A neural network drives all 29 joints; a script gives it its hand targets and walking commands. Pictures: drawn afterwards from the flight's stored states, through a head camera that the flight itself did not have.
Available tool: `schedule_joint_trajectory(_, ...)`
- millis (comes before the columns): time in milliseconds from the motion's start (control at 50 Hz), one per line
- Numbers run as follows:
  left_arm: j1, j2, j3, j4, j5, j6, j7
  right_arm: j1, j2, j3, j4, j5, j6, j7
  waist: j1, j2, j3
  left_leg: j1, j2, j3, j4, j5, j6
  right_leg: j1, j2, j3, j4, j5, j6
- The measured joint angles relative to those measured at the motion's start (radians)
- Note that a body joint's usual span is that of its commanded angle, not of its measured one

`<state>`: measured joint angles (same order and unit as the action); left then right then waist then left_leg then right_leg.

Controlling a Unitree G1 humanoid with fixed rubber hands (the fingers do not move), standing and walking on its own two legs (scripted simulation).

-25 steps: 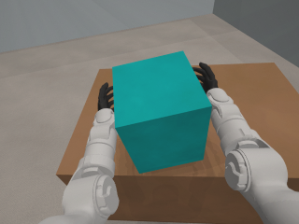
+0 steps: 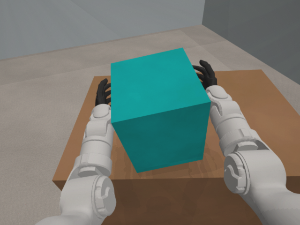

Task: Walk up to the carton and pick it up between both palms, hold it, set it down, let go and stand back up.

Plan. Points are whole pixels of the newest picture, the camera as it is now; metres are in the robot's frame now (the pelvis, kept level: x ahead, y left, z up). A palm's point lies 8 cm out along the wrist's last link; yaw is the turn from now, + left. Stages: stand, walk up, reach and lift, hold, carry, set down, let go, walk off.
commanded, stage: reach and lift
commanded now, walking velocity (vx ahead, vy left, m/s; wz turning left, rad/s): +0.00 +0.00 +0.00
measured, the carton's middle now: (158, 113) +0.40 +0.02 +0.11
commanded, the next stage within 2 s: hold in 0.64 s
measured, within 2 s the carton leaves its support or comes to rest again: neither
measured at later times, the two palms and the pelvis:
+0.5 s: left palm (102, 103) +0.37 +0.17 +0.17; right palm (215, 89) +0.40 -0.12 +0.20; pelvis -0.01 +0.00 +0.00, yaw +0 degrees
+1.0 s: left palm (104, 94) +0.38 +0.16 +0.19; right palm (219, 87) +0.40 -0.13 +0.20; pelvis -0.01 +0.00 +0.00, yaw +0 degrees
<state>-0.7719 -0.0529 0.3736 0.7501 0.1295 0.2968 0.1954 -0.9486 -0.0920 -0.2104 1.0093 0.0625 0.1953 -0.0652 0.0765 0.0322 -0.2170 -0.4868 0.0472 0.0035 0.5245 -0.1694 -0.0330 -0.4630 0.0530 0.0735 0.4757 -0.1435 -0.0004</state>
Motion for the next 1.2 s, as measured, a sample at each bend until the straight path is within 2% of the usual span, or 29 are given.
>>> schedule_joint_trajectory(140,0.002,0.014,-0.011,-0.035,0.0,0.049,-0.019,0.012,0.004,0.047,-0.046,0.04,0.043,-0.051,-0.019,0.0,0.019,0.026,0.0,0.0,0.0,-0.001,0.003,0.028,0.0,0.0,-0.004,0.0,0.002)
schedule_joint_trajectory(260,0.034,0.016,-0.044,-0.108,0.0,0.095,-0.022,0.051,0.005,0.082,-0.119,0.078,0.078,-0.072,-0.027,-0.002,0.021,0.045,0.0,0.0,0.0,-0.001,0.003,0.047,0.0,0.0,-0.004,0.0,0.002)
schedule_joint_trajectory(380,0.029,0.023,-0.044,-0.127,0.0,0.138,-0.03,0.056,0.012,0.082,-0.137,0.066,0.108,-0.081,-0.038,-0.003,0.019,0.066,0.0,0.0,0.0,-0.001,0.004,0.068,0.0,0.0,-0.004,0.0,0.003)
schedule_joint_trajectory(540,0.0,0.038,-0.044,-0.079,0.0,0.162,-0.043,0.056,0.014,0.082,-0.138,0.042,0.148,-0.093,-0.048,-0.016,0.017,0.079,0.0,0.0,0.0,-0.001,0.006,0.081,0.0,0.0,-0.004,0.0,0.004)
schedule_joint_trajectory(1200,-0.077,0.057,-0.044,-0.1,0.0,0.25,-0.047,0.053,0.002,0.082,-0.175,0.108,0.186,-0.118,-0.073,-0.022,0.014,0.079,0.0,0.0,0.0,-0.003,0.008,0.083,0.0,0.0,-0.007,0.0,0.004)
